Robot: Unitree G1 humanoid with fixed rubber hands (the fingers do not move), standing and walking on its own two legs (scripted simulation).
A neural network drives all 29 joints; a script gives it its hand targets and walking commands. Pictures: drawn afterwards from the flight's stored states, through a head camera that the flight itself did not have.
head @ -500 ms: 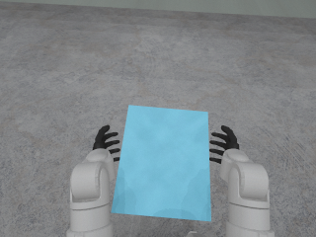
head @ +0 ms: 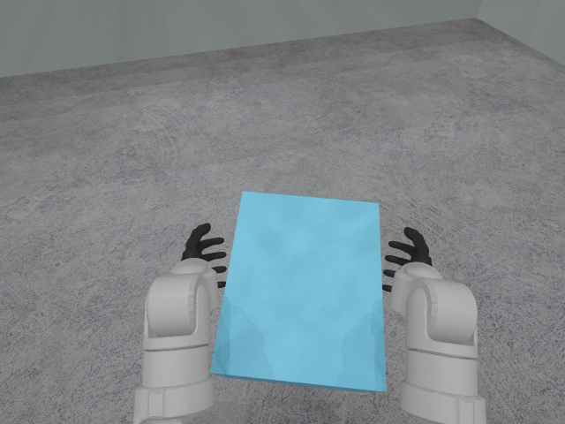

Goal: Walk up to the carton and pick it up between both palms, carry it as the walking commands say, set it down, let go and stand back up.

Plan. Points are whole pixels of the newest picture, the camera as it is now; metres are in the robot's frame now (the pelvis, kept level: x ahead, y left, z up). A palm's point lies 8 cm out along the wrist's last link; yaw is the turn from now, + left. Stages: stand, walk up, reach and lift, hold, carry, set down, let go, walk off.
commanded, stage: carry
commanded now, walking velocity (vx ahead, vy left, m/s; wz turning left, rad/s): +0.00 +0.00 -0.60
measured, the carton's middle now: (301, 291) +0.34 -0.02 -0.02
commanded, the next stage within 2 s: none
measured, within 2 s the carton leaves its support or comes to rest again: neither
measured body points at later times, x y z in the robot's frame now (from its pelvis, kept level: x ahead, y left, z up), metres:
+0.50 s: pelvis -0.07 -0.02 +0.00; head -0.04 -0.04 +0.44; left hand +0.27 +0.00 +0.06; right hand +0.17 -0.28 +0.05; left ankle -0.03 +0.12 -0.67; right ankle -0.07 -0.12 -0.73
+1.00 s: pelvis -0.14 +0.04 +0.01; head -0.12 +0.06 +0.46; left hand +0.20 +0.02 +0.07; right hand +0.05 -0.24 +0.08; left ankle -0.07 +0.13 -0.73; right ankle -0.21 -0.08 -0.66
